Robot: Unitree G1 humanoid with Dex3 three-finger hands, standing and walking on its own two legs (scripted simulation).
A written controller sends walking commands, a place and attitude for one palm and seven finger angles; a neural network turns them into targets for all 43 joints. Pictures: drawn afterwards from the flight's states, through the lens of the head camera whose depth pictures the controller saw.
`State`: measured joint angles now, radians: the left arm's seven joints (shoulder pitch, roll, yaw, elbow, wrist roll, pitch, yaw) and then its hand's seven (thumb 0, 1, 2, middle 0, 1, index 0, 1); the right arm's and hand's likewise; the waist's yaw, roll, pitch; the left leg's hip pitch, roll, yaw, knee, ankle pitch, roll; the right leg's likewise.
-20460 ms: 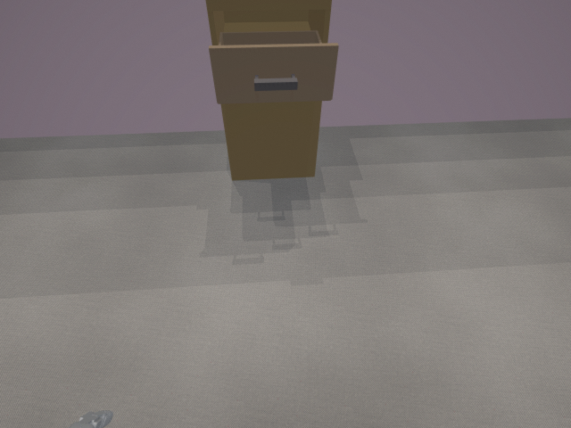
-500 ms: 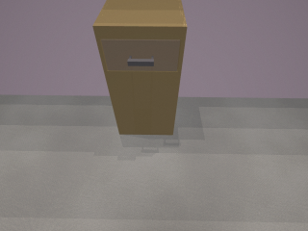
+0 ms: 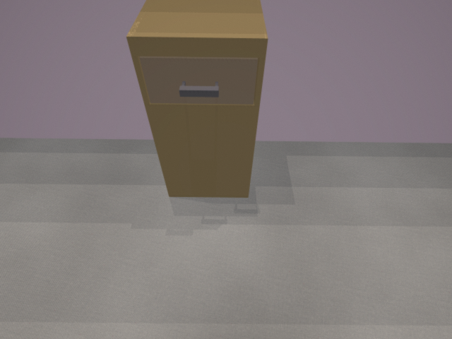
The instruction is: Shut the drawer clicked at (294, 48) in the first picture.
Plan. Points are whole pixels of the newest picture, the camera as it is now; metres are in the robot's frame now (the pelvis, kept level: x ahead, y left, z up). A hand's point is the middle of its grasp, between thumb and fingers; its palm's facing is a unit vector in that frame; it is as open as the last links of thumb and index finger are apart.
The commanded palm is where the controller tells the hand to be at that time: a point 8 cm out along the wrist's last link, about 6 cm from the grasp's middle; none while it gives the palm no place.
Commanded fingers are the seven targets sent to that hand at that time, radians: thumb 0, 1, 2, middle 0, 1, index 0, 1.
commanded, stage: look to check the result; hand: left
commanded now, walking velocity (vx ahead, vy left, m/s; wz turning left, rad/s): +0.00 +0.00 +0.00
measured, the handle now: (199, 87) +0.89 +0.13 -0.06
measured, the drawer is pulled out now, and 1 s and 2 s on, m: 0.00 0.00 0.00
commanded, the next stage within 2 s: stand and wait in 0.36 s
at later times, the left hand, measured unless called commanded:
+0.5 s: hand out of the picture +0.08 +0.21 -0.16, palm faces +0.00 -0.96 -0.29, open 7.3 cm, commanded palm none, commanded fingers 0.00 0.90 0.90 -0.20 -0.30 -0.20 -0.30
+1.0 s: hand out of the picture +0.08 +0.22 -0.16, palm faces -0.01 -0.95 -0.31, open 7.4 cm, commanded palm none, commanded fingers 0.00 0.90 0.90 -0.20 -0.30 -0.20 -0.30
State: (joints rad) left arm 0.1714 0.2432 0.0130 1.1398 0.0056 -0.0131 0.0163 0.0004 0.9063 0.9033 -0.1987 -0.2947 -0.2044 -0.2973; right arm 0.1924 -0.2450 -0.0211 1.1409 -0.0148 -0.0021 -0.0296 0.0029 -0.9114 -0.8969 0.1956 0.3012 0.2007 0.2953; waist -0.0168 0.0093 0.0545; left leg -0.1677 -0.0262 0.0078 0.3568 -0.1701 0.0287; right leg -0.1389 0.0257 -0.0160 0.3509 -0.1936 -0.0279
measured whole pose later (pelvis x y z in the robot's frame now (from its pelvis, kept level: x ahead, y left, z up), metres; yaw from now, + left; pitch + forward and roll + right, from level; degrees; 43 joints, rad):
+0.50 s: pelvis +0.01 -0.01 +0.00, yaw +0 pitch -1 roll +0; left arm 0.14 0.26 0.01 1.14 0.00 -0.02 0.02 0.00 0.91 0.90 -0.20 -0.29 -0.20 -0.30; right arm 0.15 -0.26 -0.02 1.14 -0.01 -0.01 -0.03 0.00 -0.91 -0.90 0.20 0.30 0.20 0.30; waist -0.01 0.01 0.04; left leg -0.13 -0.02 0.01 0.33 -0.18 0.02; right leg -0.10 0.03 -0.01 0.32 -0.20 -0.03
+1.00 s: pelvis +0.02 -0.01 +0.00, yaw +0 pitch -1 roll +0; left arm 0.14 0.29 0.02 1.14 0.00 -0.02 0.01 0.00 0.91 0.90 -0.20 -0.29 -0.21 -0.30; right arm 0.15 -0.28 -0.02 1.15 -0.01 -0.01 -0.03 0.00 -0.91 -0.90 0.20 0.30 0.20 0.30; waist -0.02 0.01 0.05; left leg -0.12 -0.02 0.01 0.31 -0.18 0.02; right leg -0.09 0.03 -0.01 0.30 -0.20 -0.04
